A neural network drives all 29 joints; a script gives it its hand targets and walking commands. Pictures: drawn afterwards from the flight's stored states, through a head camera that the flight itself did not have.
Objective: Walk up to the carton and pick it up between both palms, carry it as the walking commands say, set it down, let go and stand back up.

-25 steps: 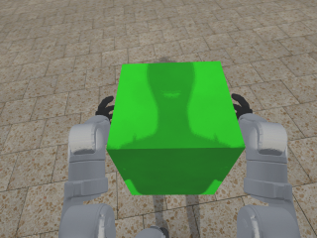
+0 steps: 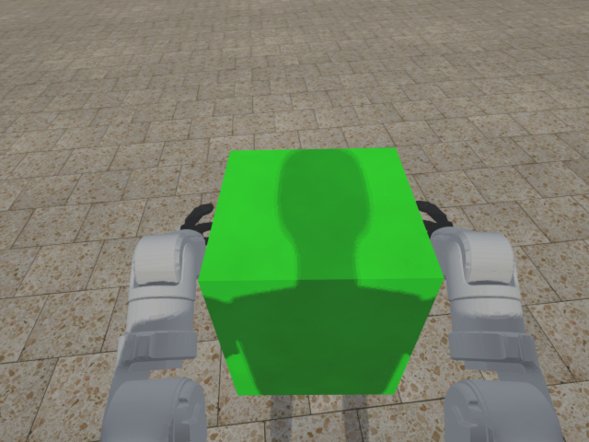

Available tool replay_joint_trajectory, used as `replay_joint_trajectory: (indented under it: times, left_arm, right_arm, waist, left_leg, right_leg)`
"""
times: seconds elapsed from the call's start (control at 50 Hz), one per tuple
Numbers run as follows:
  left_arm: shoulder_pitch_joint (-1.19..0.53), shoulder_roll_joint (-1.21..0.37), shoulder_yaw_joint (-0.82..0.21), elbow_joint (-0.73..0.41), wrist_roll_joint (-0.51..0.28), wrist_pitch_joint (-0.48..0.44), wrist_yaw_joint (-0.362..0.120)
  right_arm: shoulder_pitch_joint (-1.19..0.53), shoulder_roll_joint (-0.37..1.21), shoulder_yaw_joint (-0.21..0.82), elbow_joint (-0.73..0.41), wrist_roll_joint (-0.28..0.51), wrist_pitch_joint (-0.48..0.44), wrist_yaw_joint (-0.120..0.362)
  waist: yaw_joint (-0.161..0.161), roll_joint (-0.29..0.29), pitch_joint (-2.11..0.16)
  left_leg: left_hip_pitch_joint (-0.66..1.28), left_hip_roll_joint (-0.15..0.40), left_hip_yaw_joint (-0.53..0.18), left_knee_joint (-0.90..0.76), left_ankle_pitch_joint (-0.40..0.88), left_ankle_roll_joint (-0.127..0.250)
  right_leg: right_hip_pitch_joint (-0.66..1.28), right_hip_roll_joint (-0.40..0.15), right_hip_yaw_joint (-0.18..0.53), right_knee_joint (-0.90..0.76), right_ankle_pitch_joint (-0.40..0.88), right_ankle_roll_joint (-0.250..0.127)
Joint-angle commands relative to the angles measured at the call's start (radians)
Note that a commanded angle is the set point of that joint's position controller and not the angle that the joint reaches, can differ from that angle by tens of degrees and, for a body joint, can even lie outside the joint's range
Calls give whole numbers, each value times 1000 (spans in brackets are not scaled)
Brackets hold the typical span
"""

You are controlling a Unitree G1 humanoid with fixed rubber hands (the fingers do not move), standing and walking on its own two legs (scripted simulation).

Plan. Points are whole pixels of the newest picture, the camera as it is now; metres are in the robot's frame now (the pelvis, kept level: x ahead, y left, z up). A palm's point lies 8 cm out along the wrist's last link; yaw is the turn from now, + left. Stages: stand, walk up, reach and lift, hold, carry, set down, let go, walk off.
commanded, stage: carry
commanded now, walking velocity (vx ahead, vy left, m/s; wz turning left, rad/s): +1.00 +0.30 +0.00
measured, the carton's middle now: (314, 275) +0.35 +0.02 +0.05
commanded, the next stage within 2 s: none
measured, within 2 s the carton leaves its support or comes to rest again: neither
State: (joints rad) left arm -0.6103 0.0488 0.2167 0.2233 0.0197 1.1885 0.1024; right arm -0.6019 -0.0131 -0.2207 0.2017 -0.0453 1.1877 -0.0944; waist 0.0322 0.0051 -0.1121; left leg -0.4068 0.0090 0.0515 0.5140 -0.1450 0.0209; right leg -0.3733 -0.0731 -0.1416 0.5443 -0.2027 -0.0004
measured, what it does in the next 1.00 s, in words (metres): walks ahead: right foot, then left foot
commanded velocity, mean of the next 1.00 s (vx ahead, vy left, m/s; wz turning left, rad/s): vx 1.00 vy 0.30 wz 0.00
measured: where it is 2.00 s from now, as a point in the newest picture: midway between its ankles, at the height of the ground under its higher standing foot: (227, 310)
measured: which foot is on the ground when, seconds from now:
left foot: down 0.00-0.54, up 0.56-0.82, down 0.84-1.00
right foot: down 0.00-0.30, up 0.32-0.50, down 0.52-0.88, up 0.90-1.00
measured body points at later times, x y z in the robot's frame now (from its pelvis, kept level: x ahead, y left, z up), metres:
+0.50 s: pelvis +0.06 +0.06 +0.01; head +0.07 +0.06 +0.46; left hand +0.38 +0.24 +0.09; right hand +0.37 -0.10 +0.09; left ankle +0.03 +0.15 -0.73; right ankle +0.06 -0.05 -0.73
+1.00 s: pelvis +0.33 +0.22 +0.00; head +0.32 +0.22 +0.45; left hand +0.61 +0.38 +0.06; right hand +0.59 +0.05 +0.06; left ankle +0.36 +0.31 -0.73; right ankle +0.21 +0.06 -0.66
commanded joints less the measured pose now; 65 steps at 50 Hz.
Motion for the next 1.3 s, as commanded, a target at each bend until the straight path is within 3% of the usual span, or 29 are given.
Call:
replay_joint_trajectory:
  times: [0.0,0.02,0.06,0.1,0.14,0.22,0.26,0.3,0.36,0.48,0.5,0.52,0.54,0.56,0.6,0.64,0.72,0.8,0.84,0.86,0.88,0.94,1.02,1.1,1.2,1.22,1.24,1.26,1.28]
  left_arm:
    - [-778,-1100,-584,-130,-406,-23,-276]
    - [-713,-1110,-571,-128,-386,-17,-277]
    - [-744,-1098,-570,-135,-387,-23,-273]
    - [-608,-1109,-552,-132,-347,-8,-273]
    - [-651,-1112,-578,-239,-352,-17,-262]
    - [-614,-1072,-606,-320,-332,-17,-242]
    - [-604,-1050,-624,-337,-320,-17,-239]
    - [-540,-1061,-652,-344,-322,-8,-255]
    - [-581,-1078,-678,-366,-370,-8,-288]
    - [-277,-1086,-702,-482,-349,-10,-295]
    - [-204,-1071,-703,-494,-338,-12,-290]
    - [-236,-1034,-713,-505,-332,-25,-280]
    - [-250,-1007,-712,-495,-322,-32,-270]
    - [-274,-1004,-724,-529,-323,-32,-261]
    - [-83,-1021,-747,-584,-299,-16,-259]
    - [-83,-1002,-777,-651,-316,-19,-266]
    - [-1,-936,-793,-696,-326,-16,-281]
    - [51,-889,-788,-681,-310,-11,-292]
    - [59,-862,-784,-636,-282,-7,-299]
    - [8,-859,-791,-639,-282,-6,-304]
    - [2,-877,-790,-621,-279,-10,-309]
    - [-30,-951,-779,-608,-321,-21,-321]
    - [-2,-967,-778,-629,-305,-35,-301]
    - [66,-917,-760,-639,-261,-35,-289]
    - [72,-882,-749,-614,-236,-37,-275]
    - [82,-877,-744,-609,-234,-33,-272]
    - [84,-876,-740,-601,-233,-28,-272]
    - [71,-866,-735,-578,-223,-20,-272]
    - [57,-907,-739,-567,-234,-13,-274]
  right_arm:
    - [-727,1019,567,-93,364,-17,250]
    - [-673,1029,558,-91,351,-10,253]
    - [-725,1063,587,-107,370,-10,258]
    - [-611,1095,575,-109,344,1,264]
    - [-664,1113,612,-183,372,-6,271]
    - [-619,1107,671,-215,399,-1,270]
    - [-595,1080,691,-214,407,-1,267]
    - [-471,1046,678,-210,376,-12,263]
    - [-505,1045,713,-321,342,-27,243]
    - [-265,1016,770,-515,296,-21,234]
    - [-217,1001,780,-522,289,-16,238]
    - [-296,974,806,-543,325,-14,243]
    - [-314,964,814,-543,351,-5,250]
    - [-318,969,812,-541,360,-2,256]
    - [-64,1006,788,-505,321,11,273]
    - [-60,1002,814,-558,323,1,270]
    - [19,958,841,-629,304,-9,249]
    - [55,926,835,-622,280,-7,249]
    - [81,884,800,-544,258,-6,254]
    - [96,875,783,-507,253,-10,260]
    - [96,892,784,-524,275,-18,267]
    - [15,942,814,-597,308,-35,268]
    - [26,948,820,-616,318,-44,272]
    - [51,911,848,-632,304,-32,272]
    - [32,855,843,-626,310,-14,283]
    - [10,838,839,-634,310,-8,283]
    - [-30,819,836,-642,312,0,284]
    - [-58,818,849,-655,330,14,287]
    - [-38,848,827,-622,326,16,287]
  waist:
    - [-25,48,-305]
    - [-21,24,-278]
    - [-17,-229,-233]
    - [-23,-182,-190]
    - [-16,-123,-233]
    - [-26,-170,-294]
    - [-34,-93,-341]
    - [-61,141,-281]
    - [-69,89,-222]
    - [-45,72,-308]
    - [-17,23,-359]
    - [16,-132,-394]
    - [4,-271,-286]
    - [-4,-192,-242]
    - [-6,-69,-216]
    - [-8,-121,-143]
    - [-19,-203,-70]
    - [-29,-277,-122]
    - [-68,-166,-221]
    - [-87,85,-207]
    - [-81,352,-159]
    - [-54,77,-166]
    - [-52,137,-168]
    - [-57,85,-106]
    - [-33,74,-173]
    - [-12,64,-221]
    - [24,1,-263]
    - [27,-228,-273]
    - [0,-224,-230]
  left_leg:
    - [54,101,-119,-150,-348,0]
    - [10,65,-65,-95,-412,-12]
    - [-79,-8,46,295,-165,-33]
    - [-178,49,-28,297,-157,-33]
    - [-133,49,-20,157,-182,-25]
    - [130,18,70,-122,-100,8]
    - [317,30,81,-243,-128,23]
    - [399,197,-194,-311,-394,96]
    - [448,268,-253,-346,-374,172]
    - [380,175,-34,-165,-69,133]
    - [213,128,18,-11,79,93]
    - [-57,78,47,181,129,37]
    - [-383,23,-16,287,-160,14]
    - [-512,61,-112,399,-216,-7]
    - [-495,107,-129,362,-181,-37]
    - [-377,95,-39,249,-148,-50]
    - [-108,56,96,65,-52,-38]
    - [139,-9,183,-13,-37,-5]
    - [427,-78,228,-58,-154,8]
    - [504,78,-78,-204,-442,35]
    - [569,241,-373,-326,-537,106]
    - [464,265,-265,-189,-156,130]
    - [398,253,-151,-288,-158,142]
    - [372,242,-103,-365,-107,151]
    - [375,135,97,-62,821,57]
    - [307,107,121,81,841,24]
    - [133,71,123,299,674,-1]
    - [-165,-32,76,597,302,-56]
    - [-263,-58,-36,732,-247,-54]
  right_leg:
    - [81,-68,110,-126,-266,3]
    - [85,-105,149,-184,-412,-1]
    - [85,-291,365,-400,-547,-66]
    - [121,-351,360,-438,-461,-83]
    - [196,-328,272,-374,-303,-72]
    - [162,-275,161,-319,-286,-45]
    - [121,-189,79,-165,-257,-2]
    - [-114,-37,-68,101,-204,71]
    - [-247,-53,1,188,-181,59]
    - [121,-12,-67,-195,17,24]
    - [397,-59,10,-224,10,-7]
    - [658,-268,304,-237,-134,-82]
    - [745,-410,578,-288,-88,-169]
    - [749,-465,620,-297,-86,-199]
    - [713,-441,459,-309,-32,-158]
    - [570,-361,263,-347,2,-87]
    - [380,-278,49,-398,15,-17]
    - [389,-283,-40,-236,405,27]
    - [309,-187,-100,112,438,63]
    - [93,-80,-113,364,238,107]
    - [-200,15,-56,565,-245,105]
    - [-279,-83,115,644,-235,-1]
    - [-249,-90,72,407,-172,15]
    - [-189,-58,6,160,-40,30]
    - [191,91,-153,-60,114,-8]
    - [344,71,-125,-91,106,-26]
    - [510,-67,59,-146,-11,-59]
    - [660,-350,533,-244,-86,-196]
    - [614,-421,676,-320,78,-245]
